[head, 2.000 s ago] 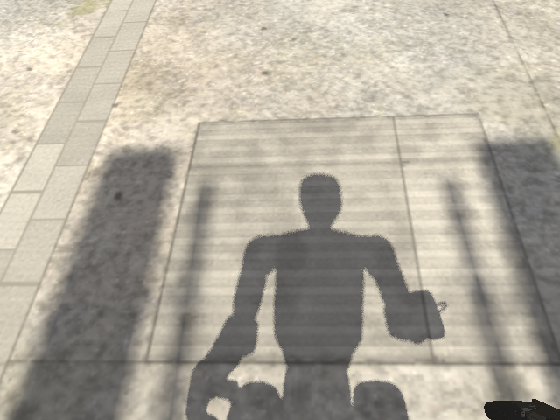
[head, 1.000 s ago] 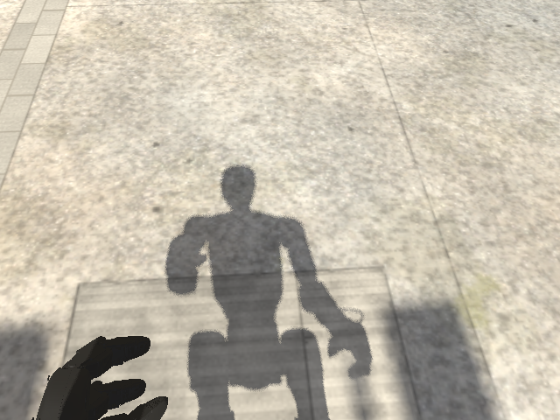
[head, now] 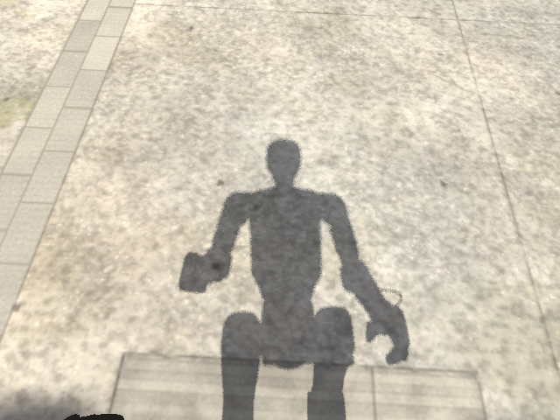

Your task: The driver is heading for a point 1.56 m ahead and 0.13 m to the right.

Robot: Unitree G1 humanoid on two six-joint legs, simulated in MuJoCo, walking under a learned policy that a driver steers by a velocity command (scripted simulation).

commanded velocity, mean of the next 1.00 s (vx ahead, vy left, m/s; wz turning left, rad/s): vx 0.49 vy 0.00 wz -0.26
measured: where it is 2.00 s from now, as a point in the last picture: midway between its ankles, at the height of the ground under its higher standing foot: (307, 211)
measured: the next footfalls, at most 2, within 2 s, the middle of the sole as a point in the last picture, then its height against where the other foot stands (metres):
left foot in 0.36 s outside the picture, level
right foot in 0.82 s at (367, 385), level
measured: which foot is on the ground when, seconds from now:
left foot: up 0.00-0.34, down 0.36-0.82, up 0.84-1.00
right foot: down 0.00-0.36, up 0.38-0.80, down 0.82-1.00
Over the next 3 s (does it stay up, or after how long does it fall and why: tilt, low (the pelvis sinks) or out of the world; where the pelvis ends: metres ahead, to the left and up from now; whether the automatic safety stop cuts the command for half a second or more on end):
stays up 1.48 -0.14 0.01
